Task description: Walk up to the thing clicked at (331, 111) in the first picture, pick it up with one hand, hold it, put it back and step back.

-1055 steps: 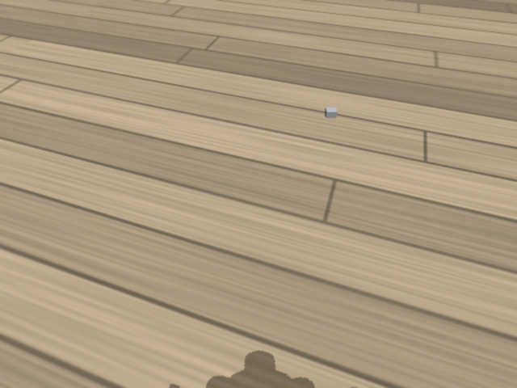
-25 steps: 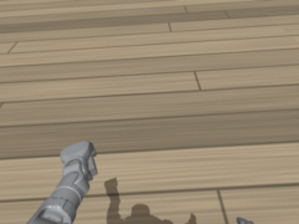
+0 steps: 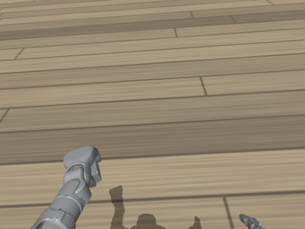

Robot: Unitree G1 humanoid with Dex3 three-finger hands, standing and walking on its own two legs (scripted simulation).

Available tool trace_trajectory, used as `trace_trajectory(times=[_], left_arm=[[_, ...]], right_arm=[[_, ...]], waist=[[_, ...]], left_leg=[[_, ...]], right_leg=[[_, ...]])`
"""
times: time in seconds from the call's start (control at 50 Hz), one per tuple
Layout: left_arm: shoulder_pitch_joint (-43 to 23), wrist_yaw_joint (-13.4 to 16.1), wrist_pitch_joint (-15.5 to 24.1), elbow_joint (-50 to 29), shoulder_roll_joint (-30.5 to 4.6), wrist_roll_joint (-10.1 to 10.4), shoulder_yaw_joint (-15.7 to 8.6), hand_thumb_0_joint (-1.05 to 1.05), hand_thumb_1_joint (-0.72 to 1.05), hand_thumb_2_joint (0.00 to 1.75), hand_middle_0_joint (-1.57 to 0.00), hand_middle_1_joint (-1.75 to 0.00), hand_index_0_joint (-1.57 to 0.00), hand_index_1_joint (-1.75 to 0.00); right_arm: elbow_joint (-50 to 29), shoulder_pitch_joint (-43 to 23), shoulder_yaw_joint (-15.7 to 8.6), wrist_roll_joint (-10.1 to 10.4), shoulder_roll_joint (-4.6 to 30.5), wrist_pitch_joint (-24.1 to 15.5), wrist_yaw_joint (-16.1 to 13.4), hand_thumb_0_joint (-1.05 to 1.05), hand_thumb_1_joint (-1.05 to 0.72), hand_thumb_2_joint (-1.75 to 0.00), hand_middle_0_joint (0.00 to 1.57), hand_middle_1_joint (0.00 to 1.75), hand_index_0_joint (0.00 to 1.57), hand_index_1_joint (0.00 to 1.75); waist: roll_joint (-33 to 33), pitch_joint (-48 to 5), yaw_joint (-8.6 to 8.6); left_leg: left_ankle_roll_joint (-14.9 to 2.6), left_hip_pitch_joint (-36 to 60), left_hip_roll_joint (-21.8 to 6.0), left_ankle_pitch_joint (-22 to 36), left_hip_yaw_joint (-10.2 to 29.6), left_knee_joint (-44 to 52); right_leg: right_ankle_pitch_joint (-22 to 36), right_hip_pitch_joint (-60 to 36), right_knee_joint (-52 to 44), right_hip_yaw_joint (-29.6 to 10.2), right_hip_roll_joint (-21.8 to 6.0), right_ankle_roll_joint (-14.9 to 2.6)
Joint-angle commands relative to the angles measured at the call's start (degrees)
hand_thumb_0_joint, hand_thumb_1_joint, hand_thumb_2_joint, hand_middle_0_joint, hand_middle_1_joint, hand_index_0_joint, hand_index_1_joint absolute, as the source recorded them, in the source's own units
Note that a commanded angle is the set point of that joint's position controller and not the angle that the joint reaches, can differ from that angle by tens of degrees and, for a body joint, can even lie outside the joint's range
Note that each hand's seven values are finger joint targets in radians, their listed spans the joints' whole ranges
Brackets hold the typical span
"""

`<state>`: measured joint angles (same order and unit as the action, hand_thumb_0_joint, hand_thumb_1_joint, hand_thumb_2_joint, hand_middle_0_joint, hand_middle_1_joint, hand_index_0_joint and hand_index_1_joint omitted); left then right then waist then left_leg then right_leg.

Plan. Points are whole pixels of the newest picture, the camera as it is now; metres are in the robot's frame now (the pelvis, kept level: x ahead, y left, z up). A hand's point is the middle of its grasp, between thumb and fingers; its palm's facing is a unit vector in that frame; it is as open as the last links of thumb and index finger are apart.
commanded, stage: hold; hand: left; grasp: from above
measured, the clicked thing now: (87, 173) +0.31 +0.23 -0.07
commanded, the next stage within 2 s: crouch in 0.88 s
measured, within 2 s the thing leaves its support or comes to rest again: neither
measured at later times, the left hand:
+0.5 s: hand (87, 174) +0.29 +0.21 -0.03, palm faces -0.41 -0.18 -0.90, open 8.6 cm
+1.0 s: hand (85, 172) +0.30 +0.22 -0.03, palm faces -0.41 -0.17 -0.90, open 8.6 cm
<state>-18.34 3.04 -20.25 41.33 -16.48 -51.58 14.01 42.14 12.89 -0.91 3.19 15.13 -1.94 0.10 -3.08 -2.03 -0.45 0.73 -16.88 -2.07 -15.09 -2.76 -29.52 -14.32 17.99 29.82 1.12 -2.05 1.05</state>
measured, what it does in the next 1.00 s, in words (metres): stands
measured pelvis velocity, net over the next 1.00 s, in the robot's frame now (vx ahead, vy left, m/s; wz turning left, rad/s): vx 0.00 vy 0.00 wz -0.01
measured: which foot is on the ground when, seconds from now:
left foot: down 0.00-1.00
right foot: down 0.00-1.00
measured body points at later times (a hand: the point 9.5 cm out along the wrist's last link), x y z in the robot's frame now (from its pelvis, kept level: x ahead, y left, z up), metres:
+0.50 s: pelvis +0.00 +0.00 +0.00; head +0.00 -0.03 +0.45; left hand +0.31 +0.22 +0.02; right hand +0.15 -0.25 -0.11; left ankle +0.00 +0.13 -0.74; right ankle +0.01 -0.13 -0.74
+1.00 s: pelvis +0.00 +0.00 +0.00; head +0.00 -0.03 +0.45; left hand +0.31 +0.22 +0.02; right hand +0.14 -0.25 -0.11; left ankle +0.00 +0.13 -0.74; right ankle +0.01 -0.13 -0.74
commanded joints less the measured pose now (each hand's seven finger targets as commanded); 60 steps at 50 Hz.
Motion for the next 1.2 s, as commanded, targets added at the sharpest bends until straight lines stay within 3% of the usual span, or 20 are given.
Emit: trace_trajectory(times=[0.0,0.02,0.2,0.26,0.3,0.36,0.44,0.52,0.6,0.66,0.76,0.78,0.9,0.96,0.98,1.02,1.06,1.08,1.14,1.18], left_arm=[[-20.77,1.97,-0.16,-13.28,-11.08,-1.51,-3.83,0.00,0.66,0.48,-1.03,-0.44,-1.03,-0.44],[-19.45,1.76,-0.38,-12.49,-10.20,-1.64,-3.20,0.00,0.66,0.47,-1.05,-0.40,-1.04,-0.41],[-18.94,-0.12,-1.12,-15.79,-11.34,-1.32,-3.55,0.00,0.63,0.45,-1.02,-0.40,-1.02,-0.41],[-17.70,-0.52,-1.69,-14.79,-10.70,-1.48,-3.17,0.00,0.61,0.43,-1.01,-0.39,-1.01,-0.39],[-17.21,-0.78,-1.64,-15.57,-12.06,-1.49,-4.13,0.00,0.61,0.44,-0.99,-0.43,-0.99,-0.42],[-17.83,-1.35,-1.41,-16.33,-10.77,-1.70,-3.08,0.00,0.63,0.46,-1.01,-0.43,-1.01,-0.43],[-18.58,-1.32,-1.09,-18.85,-12.89,-2.23,-4.61,0.00,0.62,0.46,-1.01,-0.43,-1.01,-0.43],[-19.23,-1.25,-1.28,-17.00,-11.71,-2.07,-3.82,0.00,0.64,0.46,-1.03,-0.42,-1.03,-0.42],[-16.04,-1.58,-1.42,-15.70,-9.59,-1.62,-2.26,0.00,0.62,0.46,-1.01,-0.42,-1.01,-0.42],[-17.06,-1.16,-1.69,-16.30,-12.04,-2.00,-4.10,0.00,0.61,0.43,-1.01,-0.42,-1.01,-0.42],[-19.02,-0.95,-2.36,-15.93,-11.08,-2.06,-2.93,0.00,0.65,0.48,-1.04,-0.42,-1.04,-0.42],[-20.29,-1.10,-2.22,-17.27,-12.33,-1.95,-3.66,0.00,0.64,0.47,-1.03,-0.42,-1.03,-0.43],[-16.30,-2.20,-2.44,-15.81,-11.62,-1.81,-3.46,0.00,0.65,0.49,-1.04,-0.43,-1.04,-0.44],[-17.43,-2.51,-1.85,-15.96,-10.73,-1.75,-2.57,0.00,0.68,0.42,-1.00,-0.50,-1.04,-0.46],[-17.97,-2.61,-1.54,-16.27,-11.59,-1.73,-3.00,0.00,0.60,0.40,-0.92,-0.42,-0.96,-0.39],[-17.18,-2.20,-0.93,-15.87,-12.05,-1.81,-3.63,0.00,0.69,0.43,-1.06,-0.38,-1.07,-0.37],[-15.59,-1.29,-0.39,-12.57,-9.75,-2.42,-2.66,0.00,0.72,0.42,-1.10,-0.37,-1.11,-0.36],[-16.13,-0.30,0.25,-13.80,-10.16,-2.40,-3.12,0.00,0.74,0.42,-1.10,-0.37,-1.12,-0.36],[-16.38,2.91,1.69,-9.17,-8.14,-2.83,-2.61,0.00,0.72,0.41,-1.09,-0.36,-1.10,-0.35],[-17.56,5.88,2.48,-5.08,-8.46,-3.35,-3.60,0.00,0.76,0.40,-1.12,-0.35,-1.14,-0.33]], right_arm=[[-7.77,-4.15,-2.28,0.13,6.92,-2.32,-0.75,0.00,-0.87,-0.89,0.20,0.30,0.20,0.30],[-7.96,-4.20,-2.25,0.21,7.07,-2.32,-0.66,0.00,-0.88,-0.89,0.20,0.30,0.20,0.30],[-9.01,-5.54,-1.97,0.37,6.83,-2.12,-0.91,0.00,-0.88,-0.89,0.20,0.30,0.20,0.30],[-9.29,-5.50,-1.74,0.37,6.85,-1.94,-0.91,0.00,-0.88,-0.90,0.20,0.30,0.20,0.30],[-9.46,-5.88,-1.74,0.40,6.70,-1.83,-0.98,0.00,-0.88,-0.90,0.20,0.30,0.20,0.30],[-9.63,-5.82,-1.70,0.44,6.57,-1.93,-0.93,0.00,-0.88,-0.90,0.20,0.30,0.20,0.30],[-9.83,-6.29,-1.69,0.41,6.36,-1.71,-1.11,0.00,-0.88,-0.90,0.20,0.30,0.20,0.30],[-9.60,-5.95,-1.73,0.50,6.56,-1.66,-1.17,0.00,-0.88,-0.90,0.20,0.30,0.20,0.30],[-10.06,-6.68,-1.69,0.53,6.29,-1.75,-1.17,0.00,-0.88,-0.90,0.20,0.30,0.20,0.30],[-10.04,-6.97,-1.55,0.54,6.22,-1.51,-1.13,0.00,-0.89,-0.90,0.20,0.30,0.20,0.30],[-9.62,-6.11,-1.65,0.54,6.57,-1.43,-0.98,0.00,-0.88,-0.90,0.20,0.30,0.20,0.30],[-9.60,-6.41,-1.70,0.60,6.52,-1.37,-1.04,0.00,-0.88,-0.90,0.20,0.30,0.20,0.30],[-10.21,-6.77,-1.60,0.66,6.35,-1.37,-1.14,0.00,-0.88,-0.90,0.20,0.30,0.20,0.30],[-10.34,-6.33,-1.65,0.56,6.49,-1.38,-1.16,0.00,-0.89,-0.90,0.20,0.30,0.20,0.30],[-10.42,-6.06,-1.67,0.55,6.52,-1.44,-1.20,0.00,-0.85,-0.89,0.20,0.30,0.20,0.30],[-10.49,-6.03,-1.67,0.59,6.53,-1.45,-1.23,0.00,-0.86,-0.89,0.20,0.30,0.20,0.30],[-10.38,-5.37,-1.66,0.44,6.35,-1.49,-1.07,0.00,-0.86,-0.89,0.20,0.30,0.20,0.30],[-10.15,-5.07,-1.81,0.41,6.37,-1.51,-0.96,0.00,-0.86,-0.89,0.20,0.30,0.20,0.30],[-9.08,-3.83,-2.07,0.10,6.47,-1.65,-0.55,0.00,-0.86,-0.89,0.20,0.30,0.20,0.30],[-7.79,-2.43,-2.51,-0.03,6.82,-1.68,-0.19,0.00,-0.86,-0.89,0.20,0.30,0.20,0.30]], waist=[[1.51,-14.40,0.31],[2.32,-14.03,-0.28],[2.34,-13.56,0.67],[3.61,-12.21,0.14],[3.34,-12.55,1.08],[3.18,-13.04,0.54],[2.41,-14.57,1.24],[3.66,-13.59,0.31],[3.84,-11.68,0.64],[4.43,-12.50,0.88],[3.69,-13.02,0.33],[2.23,-13.58,0.86],[3.55,-12.10,1.15],[3.38,-11.76,0.47],[3.54,-12.22,0.64],[2.40,-12.25,0.98],[5.31,-10.15,0.03],[4.42,-10.55,0.48],[5.65,-9.28,-0.90],[4.75,-9.13,-0.91]], left_leg=[[-1.00,6.06,2.39,11.90,0.60,3.87],[-1.17,6.43,2.47,11.94,0.49,3.79],[-1.36,6.61,2.63,11.89,0.30,4.47],[-1.39,6.53,2.64,12.25,0.48,4.68],[-1.35,6.38,2.72,11.79,0.44,4.80],[-1.56,6.82,2.82,12.08,0.19,4.66],[-1.49,7.73,2.90,12.84,0.19,4.69],[-1.67,7.77,2.85,12.21,0.00,4.63],[-1.57,7.08,2.79,10.52,0.09,5.18],[-1.86,7.06,3.20,11.38,-0.08,4.77],[-1.66,7.71,2.73,12.39,0.08,5.06],[-1.57,8.09,2.75,12.30,0.01,5.29],[-1.58,7.20,2.85,12.14,0.15,5.43],[-1.61,7.34,2.70,11.82,0.10,5.48],[-1.59,7.54,2.50,12.13,0.38,5.61],[-1.42,7.64,2.63,12.23,0.25,5.62],[-1.67,6.34,2.70,11.48,0.28,5.26],[-1.49,6.44,2.76,11.30,0.23,5.16],[-1.35,5.20,2.56,10.85,0.16,4.21],[-1.08,3.86,2.46,10.02,-0.02,2.94]], right_leg=[[10.57,-5.32,-3.94,0.21,3.10,-1.39],[10.82,-5.37,-4.07,0.08,3.05,-1.32],[10.69,-6.31,-4.68,0.01,2.88,-1.19],[11.15,-6.07,-4.81,0.00,2.95,-1.10],[10.32,-6.32,-5.10,0.09,2.92,-1.16],[11.07,-6.32,-4.96,-0.23,2.78,-1.06],[11.58,-7.33,-4.99,-0.23,2.71,-1.04],[11.52,-6.37,-5.27,-0.62,2.68,-0.84],[9.23,-5.81,-5.71,-0.20,2.79,-1.11],[10.80,-6.71,-6.07,-0.56,2.28,-0.58],[11.50,-6.76,-5.55,-0.18,2.84,-1.05],[11.30,-7.05,-5.59,-0.20,2.79,-1.18],[10.69,-7.35,-5.97,-0.13,2.81,-1.16],[10.51,-6.41,-5.95,-0.31,2.88,-1.31],[10.63,-6.71,-5.79,-0.05,3.06,-1.37],[10.50,-6.74,-5.56,-0.23,2.92,-1.50],[10.23,-5.83,-5.73,-0.12,2.85,-1.26],[9.88,-5.87,-5.66,-0.12,2.76,-1.34],[9.62,-3.67,-4.72,-0.08,2.85,-1.34],[8.72,-2.18,-3.57,-0.05,2.79,-1.49]])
